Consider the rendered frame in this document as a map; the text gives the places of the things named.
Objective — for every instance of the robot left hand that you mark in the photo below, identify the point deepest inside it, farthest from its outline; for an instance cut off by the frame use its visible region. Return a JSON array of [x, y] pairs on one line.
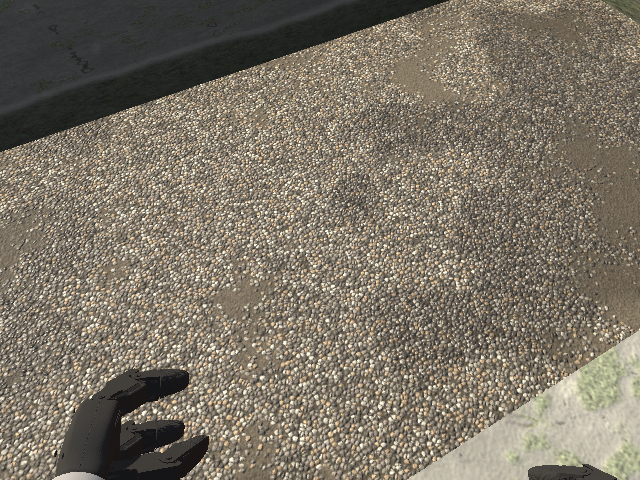
[[97, 443]]

